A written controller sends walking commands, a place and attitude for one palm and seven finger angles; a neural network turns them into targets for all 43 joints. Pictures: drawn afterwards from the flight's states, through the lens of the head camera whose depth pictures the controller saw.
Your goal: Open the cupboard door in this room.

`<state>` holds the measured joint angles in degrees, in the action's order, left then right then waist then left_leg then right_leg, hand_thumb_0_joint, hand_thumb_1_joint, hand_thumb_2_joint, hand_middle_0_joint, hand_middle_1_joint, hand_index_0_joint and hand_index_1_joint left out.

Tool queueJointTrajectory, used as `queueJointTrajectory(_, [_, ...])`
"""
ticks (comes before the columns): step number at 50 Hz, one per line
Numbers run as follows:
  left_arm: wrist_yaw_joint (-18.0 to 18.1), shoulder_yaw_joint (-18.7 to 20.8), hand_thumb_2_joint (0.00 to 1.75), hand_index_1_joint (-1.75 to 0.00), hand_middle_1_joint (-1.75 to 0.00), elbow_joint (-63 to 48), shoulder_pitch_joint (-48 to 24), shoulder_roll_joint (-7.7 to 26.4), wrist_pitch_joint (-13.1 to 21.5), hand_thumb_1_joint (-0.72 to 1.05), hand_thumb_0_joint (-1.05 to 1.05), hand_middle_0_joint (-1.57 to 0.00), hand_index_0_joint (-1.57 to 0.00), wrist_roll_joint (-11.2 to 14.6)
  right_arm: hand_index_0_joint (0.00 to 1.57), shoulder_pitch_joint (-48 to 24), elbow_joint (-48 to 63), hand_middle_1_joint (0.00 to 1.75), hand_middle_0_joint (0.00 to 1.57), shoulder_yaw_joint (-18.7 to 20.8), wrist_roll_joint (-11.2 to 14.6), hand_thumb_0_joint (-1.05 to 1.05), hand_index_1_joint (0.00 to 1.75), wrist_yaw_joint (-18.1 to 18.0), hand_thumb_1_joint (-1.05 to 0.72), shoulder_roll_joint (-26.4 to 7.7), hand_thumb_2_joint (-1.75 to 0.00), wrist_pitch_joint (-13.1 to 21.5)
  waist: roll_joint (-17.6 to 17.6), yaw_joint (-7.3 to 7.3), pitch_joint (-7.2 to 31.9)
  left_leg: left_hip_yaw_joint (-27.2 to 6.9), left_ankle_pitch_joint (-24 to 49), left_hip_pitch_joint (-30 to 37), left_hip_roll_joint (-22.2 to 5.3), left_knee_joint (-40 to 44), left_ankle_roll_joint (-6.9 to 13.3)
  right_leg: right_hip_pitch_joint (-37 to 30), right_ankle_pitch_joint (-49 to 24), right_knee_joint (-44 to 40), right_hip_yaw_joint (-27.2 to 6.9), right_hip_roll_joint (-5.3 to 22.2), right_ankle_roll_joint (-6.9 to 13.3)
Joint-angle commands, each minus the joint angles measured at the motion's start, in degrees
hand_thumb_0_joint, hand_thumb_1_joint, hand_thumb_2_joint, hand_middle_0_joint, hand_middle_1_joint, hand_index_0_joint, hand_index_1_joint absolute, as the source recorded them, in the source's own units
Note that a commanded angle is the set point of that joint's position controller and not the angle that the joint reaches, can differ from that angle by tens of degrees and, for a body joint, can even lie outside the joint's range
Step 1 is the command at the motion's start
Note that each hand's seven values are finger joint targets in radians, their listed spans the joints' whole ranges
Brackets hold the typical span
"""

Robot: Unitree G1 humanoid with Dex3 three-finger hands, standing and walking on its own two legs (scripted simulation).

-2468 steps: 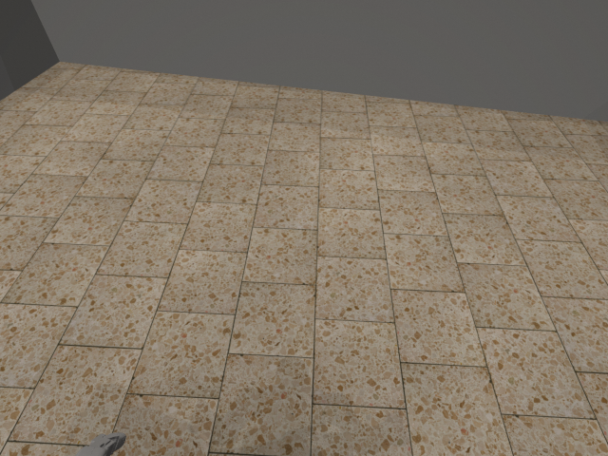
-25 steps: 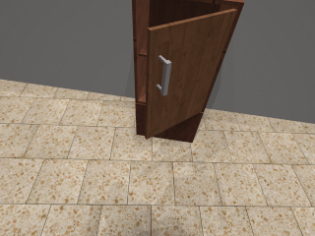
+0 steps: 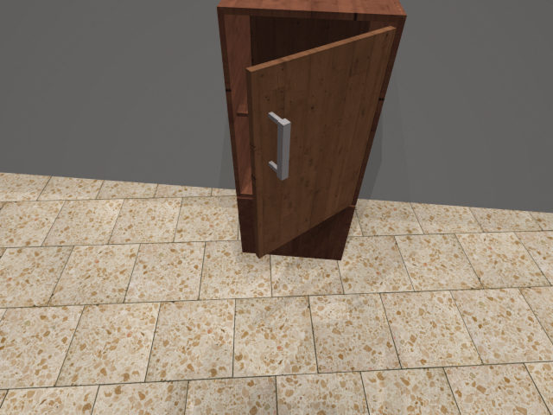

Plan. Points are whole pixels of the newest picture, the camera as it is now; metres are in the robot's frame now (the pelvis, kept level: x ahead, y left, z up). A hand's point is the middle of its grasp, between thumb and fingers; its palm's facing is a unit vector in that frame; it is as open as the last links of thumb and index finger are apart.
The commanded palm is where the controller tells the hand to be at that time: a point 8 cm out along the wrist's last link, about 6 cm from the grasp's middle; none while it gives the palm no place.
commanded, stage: let the arm hang, fingers relaxed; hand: left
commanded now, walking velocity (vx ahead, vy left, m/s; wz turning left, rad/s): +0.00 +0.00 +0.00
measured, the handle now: (277, 146) +0.64 +0.03 +0.04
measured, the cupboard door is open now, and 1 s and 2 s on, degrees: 41 41 41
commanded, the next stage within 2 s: look to check the result in 0.16 s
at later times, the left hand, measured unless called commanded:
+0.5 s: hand out of the picture +0.00 +0.17 -0.17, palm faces +0.05 -0.98 -0.20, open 7.4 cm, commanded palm none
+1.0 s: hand out of the picture +0.03 +0.16 -0.18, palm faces +0.03 -0.98 -0.19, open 7.4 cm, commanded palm none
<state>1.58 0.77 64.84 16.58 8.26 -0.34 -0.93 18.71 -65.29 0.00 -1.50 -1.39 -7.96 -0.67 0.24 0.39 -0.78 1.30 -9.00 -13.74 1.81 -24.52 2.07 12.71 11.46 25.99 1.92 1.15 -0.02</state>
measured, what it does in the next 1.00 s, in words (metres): stands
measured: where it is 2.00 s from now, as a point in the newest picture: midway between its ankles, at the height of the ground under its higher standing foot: outside the picture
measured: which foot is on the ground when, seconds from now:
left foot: down 0.00-1.00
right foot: down 0.00-1.00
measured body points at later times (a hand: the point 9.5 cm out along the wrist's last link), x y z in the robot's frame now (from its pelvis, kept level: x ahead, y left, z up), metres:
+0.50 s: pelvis +0.02 +0.00 +0.00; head +0.03 -0.01 +0.45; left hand -0.01 +0.22 -0.16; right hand +0.01 -0.21 -0.16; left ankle +0.05 +0.10 -0.74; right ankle +0.03 -0.12 -0.74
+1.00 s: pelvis +0.03 -0.01 +0.00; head +0.04 -0.01 +0.45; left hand +0.03 +0.21 -0.16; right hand +0.02 -0.23 -0.16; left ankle +0.05 +0.10 -0.74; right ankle +0.03 -0.12 -0.74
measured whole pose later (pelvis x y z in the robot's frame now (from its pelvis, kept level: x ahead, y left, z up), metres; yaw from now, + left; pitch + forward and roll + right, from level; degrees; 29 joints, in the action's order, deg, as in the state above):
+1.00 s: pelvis +0.03 -0.01 +0.00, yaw -1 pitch -2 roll +0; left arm 1.7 1.3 65.4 15.1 8.3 -0.3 -0.7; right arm 14.3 -65.5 -0.1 -1.2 -2.2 -8.1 -0.3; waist 0.0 -0.4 -3.4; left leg 2.0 -11.2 -11.0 0.6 -23.8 1.2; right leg 9.9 12.6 24.2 1.1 -0.1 0.6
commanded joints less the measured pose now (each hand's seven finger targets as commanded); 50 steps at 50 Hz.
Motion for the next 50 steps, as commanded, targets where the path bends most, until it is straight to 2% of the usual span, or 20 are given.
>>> queueJointTrajectory(1, [0.4, 1.1, 0.90, -0.30, -0.30, -0.8, 4.1, 6.4, 0.8, 0.90, 0.00, -0.20, -0.20, 0.1, 0.20, 3.0, 1.5, 0.30, 0.20, 1.0, 0.1, 0.00, 0.30, -0.2, -0.90, -4.6, -0.90, 1.0, 1.1, -0.29, -5.4, -7.9, -9.6, -3.4, -6.0, 7.9, 0.1, 2.4, 7.9, -6.9, -5.3, 4.5, 2.3])
queueJointTrajectory(2, [0.4, 1.2, 0.90, -0.30, -0.30, -0.9, 4.2, 6.4, 0.9, 0.90, 0.00, -0.20, -0.20, 0.1, 0.20, 3.1, 1.5, 0.30, 0.20, 1.0, 0.2, 0.00, 0.30, -0.3, -0.90, -4.6, -0.90, 1.0, 0.3, -0.40, -5.5, -7.5, -8.7, -3.2, -6.1, 7.4, 0.1, 2.1, 7.2, -7.0, -4.9, 4.3, 2.3])
queueJointTrajectory(6, [0.5, 1.0, 0.90, -0.30, -0.30, -0.5, 3.8, 5.5, 0.9, 0.90, 0.00, -0.20, -0.20, 0.2, 0.20, 2.7, 1.3, 0.30, 0.20, 0.9, 0.1, 0.00, 0.30, -0.4, -0.90, -4.3, -0.90, 1.0, 2.4, -0.16, -5.3, -7.5, -8.2, -2.7, -6.0, 7.6, -0.2, 1.9, 6.3, -7.2, -5.3, 4.4, 2.3])
queueJointTrajectory(12, [0.5, 1.2, 0.90, -0.30, -0.30, -0.5, 3.8, 5.7, 1.3, 0.90, 0.00, -0.20, -0.20, 0.2, 0.20, 2.6, 1.6, 0.30, 0.20, 0.9, 0.4, 0.00, 0.30, -0.5, -0.90, -4.8, -0.90, 1.4, 0.8, -0.28, -2.9, -7.3, -3.6, -0.5, -6.5, 7.0, 0.0, -0.6, 2.1, -6.8, -4.4, 4.3, 2.2])
queueJointTrajectory(18, [0.6, 1.1, 0.90, -0.30, -0.30, -0.2, 3.4, 5.6, 1.4, 0.90, 0.00, -0.20, -0.20, 0.2, 0.20, 1.9, 1.1, 0.30, 0.20, 0.9, 0.4, 0.00, 0.30, -0.5, -0.90, -4.7, -0.90, 1.3, -0.5, 0.03, -2.8, -6.7, -1.1, 1.2, -6.4, 6.3, -0.2, -0.4, 1.5, -7.3, -4.5, 4.7, 2.0])
queueJointTrajectory(25, [0.6, 0.8, 0.90, -0.30, -0.30, 0.2, 3.6, 5.6, 1.2, 0.90, 0.00, -0.20, -0.20, 0.3, 0.20, 1.1, 0.6, 0.30, 0.20, 0.6, 0.4, 0.00, 0.30, -0.6, -0.90, -4.8, -0.90, 1.1, -0.3, -0.08, -4.9, -6.7, -2.5, 1.0, -6.2, 6.9, -0.3, 0.4, 3.0, -7.9, -4.7, 4.7, 2.0])
queueJointTrajectory(27, [0.6, 0.9, 0.90, -0.30, -0.30, 0.2, 4.0, 5.8, 1.3, 0.90, 0.00, -0.20, -0.20, 0.2, 0.20, 0.7, 0.7, 0.30, 0.20, 0.8, 0.5, 0.00, 0.30, -0.6, -0.90, -5.1, -0.90, 1.1, -1.2, -0.21, -4.7, -6.2, -2.3, 1.8, -6.2, 6.5, -0.3, 0.7, 3.3, -8.3, -4.7, 4.7, 2.1])
queueJointTrajectory(28, [0.5, 0.8, 0.90, -0.30, -0.30, 0.3, 3.6, 5.8, 1.2, 0.90, 0.00, -0.20, -0.20, 0.2, 0.20, 0.8, 0.7, 0.30, 0.20, 0.7, 0.4, 0.00, 0.30, -0.5, -0.90, -5.0, -0.90, 1.1, -0.3, 0.06, -4.2, -6.5, -2.0, 1.8, -6.2, 6.6, -0.3, 0.3, 3.0, -8.1, -4.8, 4.8, 2.1])
queueJointTrajectory(33, [0.5, 0.9, 0.90, -0.30, -0.30, 0.2, 3.2, 6.2, 1.4, 0.90, 0.00, -0.20, -0.20, 0.2, 0.20, 0.3, 0.6, 0.30, 0.20, 0.7, 0.4, 0.00, 0.30, -0.6, -0.90, -5.2, -0.90, 1.3, 0.3, -0.12, -3.0, -6.5, -0.2, 2.3, -6.5, 6.6, -0.3, -1.2, 0.9, -7.9, -4.8, 4.8, 2.1])
queueJointTrajectory(44, [0.4, 0.8, 0.90, -0.30, -0.30, 0.2, 2.5, 6.5, 1.5, 0.90, 0.00, -0.20, -0.20, 0.3, 0.20, -0.3, 0.3, 0.30, 0.20, 0.6, 0.4, 0.00, 0.30, -0.6, -0.90, -5.8, -0.90, 1.4, -0.4, -0.19, -3.9, -6.3, 0.5, 2.5, -6.4, 6.8, -0.5, -1.6, 0.6, -8.6, -4.9, 4.8, 2.1])
queueJointTrajectory(46, [0.4, 1.1, 0.90, -0.30, -0.30, 0.0, 2.6, 5.9, 1.0, 0.90, 0.00, -0.20, -0.20, 0.3, 0.20, 0.1, 0.2, 0.30, 0.20, 0.8, 0.4, 0.00, 0.30, -0.9, -0.90, -5.0, -0.90, 1.1, 0.0, -0.12, -4.3, -5.1, 0.6, 3.4, -6.9, 5.5, -0.6, 0.2, -0.3, -8.0, -5.9, 4.6, 2.2])
queueJointTrajectory(48, [0.3, 1.9, 0.90, -0.30, -0.30, -0.9, 1.6, 7.0, 0.4, 0.90, 0.00, -0.20, -0.20, 0.2, 0.20, 0.2, 0.7, 0.30, 0.20, 1.3, 0.4, 0.00, 0.30, -1.2, -0.90, -5.7, -0.90, 0.6, 0.9, 0.06, -4.3, -4.2, 0.7, 3.5, -7.6, 3.6, -0.5, 1.6, -1.6, -6.3, -6.3, 4.6, 2.4])
queueJointTrajectory(50, [-0.1, 2.8, 0.90, -0.30, -0.30, -2.3, 0.8, 7.7, -0.2, 0.90, 0.00, -0.20, -0.20, 0.0, 0.20, -0.2, 1.7, 0.30, 0.20, 2.1, 0.4, 0.00, 0.30, -1.4, -0.90, -6.8, -0.90, 0.3, -0.2, 0.03, -3.9, -3.9, -0.7, 3.0, -8.6, 2.5, -0.2, 2.9, -2.1, -4.4, -7.2, 4.1, 2.7])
